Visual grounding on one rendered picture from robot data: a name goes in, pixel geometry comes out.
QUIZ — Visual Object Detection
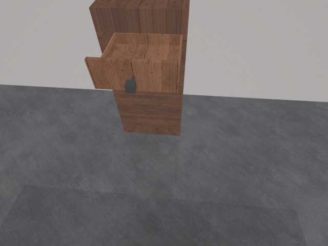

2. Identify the cabinet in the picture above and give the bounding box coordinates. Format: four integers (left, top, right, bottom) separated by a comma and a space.
89, 0, 190, 136

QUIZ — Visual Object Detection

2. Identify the drawer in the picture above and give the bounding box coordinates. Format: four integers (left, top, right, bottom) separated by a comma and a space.
85, 32, 182, 93

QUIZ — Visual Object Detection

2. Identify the handle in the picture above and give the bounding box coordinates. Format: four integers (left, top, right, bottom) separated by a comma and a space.
124, 76, 137, 94

